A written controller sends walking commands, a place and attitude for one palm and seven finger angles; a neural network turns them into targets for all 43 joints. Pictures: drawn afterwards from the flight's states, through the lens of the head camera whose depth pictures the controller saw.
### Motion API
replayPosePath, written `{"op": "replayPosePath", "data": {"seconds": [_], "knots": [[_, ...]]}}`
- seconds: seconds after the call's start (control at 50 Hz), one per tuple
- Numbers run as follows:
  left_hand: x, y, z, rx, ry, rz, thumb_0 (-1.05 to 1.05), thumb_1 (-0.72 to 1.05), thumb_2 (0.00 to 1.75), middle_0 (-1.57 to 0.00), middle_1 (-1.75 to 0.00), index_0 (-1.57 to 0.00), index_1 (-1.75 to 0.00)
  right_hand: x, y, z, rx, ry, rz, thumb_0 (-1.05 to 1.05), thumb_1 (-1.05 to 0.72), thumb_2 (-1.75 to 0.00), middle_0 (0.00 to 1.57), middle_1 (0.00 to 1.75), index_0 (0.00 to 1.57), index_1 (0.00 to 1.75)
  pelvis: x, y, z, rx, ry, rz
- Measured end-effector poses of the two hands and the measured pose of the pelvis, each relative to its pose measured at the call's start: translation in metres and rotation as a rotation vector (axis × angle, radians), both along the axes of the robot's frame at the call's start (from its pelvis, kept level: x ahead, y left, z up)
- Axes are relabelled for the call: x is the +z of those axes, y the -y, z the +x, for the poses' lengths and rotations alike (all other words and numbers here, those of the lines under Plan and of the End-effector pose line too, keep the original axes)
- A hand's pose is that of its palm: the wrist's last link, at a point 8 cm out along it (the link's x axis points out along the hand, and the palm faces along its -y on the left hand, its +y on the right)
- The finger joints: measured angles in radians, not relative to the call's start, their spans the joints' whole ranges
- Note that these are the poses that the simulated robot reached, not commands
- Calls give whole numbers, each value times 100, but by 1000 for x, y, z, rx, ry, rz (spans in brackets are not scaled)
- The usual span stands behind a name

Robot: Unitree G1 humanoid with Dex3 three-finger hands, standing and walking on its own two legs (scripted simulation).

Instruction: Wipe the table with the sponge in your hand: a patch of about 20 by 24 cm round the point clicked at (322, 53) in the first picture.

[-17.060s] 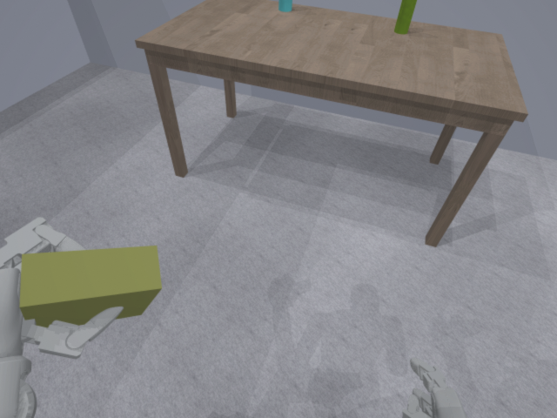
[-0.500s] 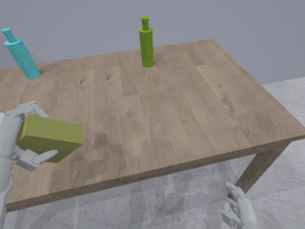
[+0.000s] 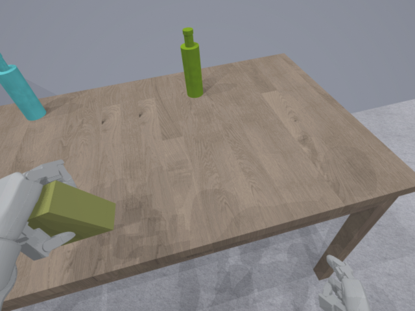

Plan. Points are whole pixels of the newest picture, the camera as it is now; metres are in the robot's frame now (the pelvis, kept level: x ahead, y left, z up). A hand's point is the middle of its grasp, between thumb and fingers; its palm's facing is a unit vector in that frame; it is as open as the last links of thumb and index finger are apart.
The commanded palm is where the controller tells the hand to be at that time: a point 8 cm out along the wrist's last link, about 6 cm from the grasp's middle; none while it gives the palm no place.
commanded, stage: turn the palm down, sponge in hand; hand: left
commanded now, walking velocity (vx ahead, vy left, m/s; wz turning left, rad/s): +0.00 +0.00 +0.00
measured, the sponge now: (69, 219) +0.22 +0.26 +0.12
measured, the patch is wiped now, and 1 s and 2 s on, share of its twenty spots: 0.00 0.00 0.00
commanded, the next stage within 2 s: move the sponge above the wiping area in 1.14 s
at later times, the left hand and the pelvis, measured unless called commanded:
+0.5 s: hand (30, 209) +0.21 +0.31 +0.15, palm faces +0.15 -0.16 -0.98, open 9.0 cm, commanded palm +0.18 +0.30 +0.21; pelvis -0.01 +0.02 +0.02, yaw +0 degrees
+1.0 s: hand (35, 217) +0.20 +0.30 +0.15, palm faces +0.06 -0.06 -1.00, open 9.0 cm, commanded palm +0.17 +0.29 +0.21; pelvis -0.02 +0.01 +0.02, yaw +0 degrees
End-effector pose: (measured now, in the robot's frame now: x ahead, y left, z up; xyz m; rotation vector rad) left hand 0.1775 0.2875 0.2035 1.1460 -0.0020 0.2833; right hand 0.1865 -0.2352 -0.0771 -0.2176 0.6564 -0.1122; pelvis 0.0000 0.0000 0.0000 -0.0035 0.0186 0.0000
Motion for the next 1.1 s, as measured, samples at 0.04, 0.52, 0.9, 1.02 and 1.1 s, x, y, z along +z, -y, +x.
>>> {"op": "replayPosePath", "data": {"seconds": [0.04, 0.52, 0.9, 1.02, 1.1], "knots": [[2, 0, 0, 0, 14, 21, 0, -40, 105, -83, -140, -83, -140, 3, -8, 5, 9, 13, 11, 2, -90, -90, 20, 30, 20, 30, 1, -3, 0, 0, 0, 0], [2, -23, 6, 134, -120, 217, 0, -40, 105, -83, -140, -83, -141, 22, -69, 32, 134, 18, 68, 1, -90, -90, 20, 30, 19, 30, 16, -23, -14, 4, 56, -5], [-3, -8, 2, 152, -201, 310, 0, -40, 105, -83, -140, -83, -141, 21, -61, 36, 166, 18, 90, 1, -90, -90, 20, 30, 21, 31, 18, -11, -19, 3, 76, -3], [-3, -5, 2, 145, -202, 307, 0, -40, 105, -83, -141, -83, -141, 23, -58, 37, 156, 29, 92, 1, -90, -90, 20, 30, 21, 31, 18, -10, -19, 0, 77, -2], [-6, -7, 4, 146, -210, 300, 0, -40, 106, -83, -141, -83, -141, 24, -55, 37, 147, 34, 85, 1, -90, -90, 20, 30, 21, 31, 18, -10, -18, -3, 78, -2]]}}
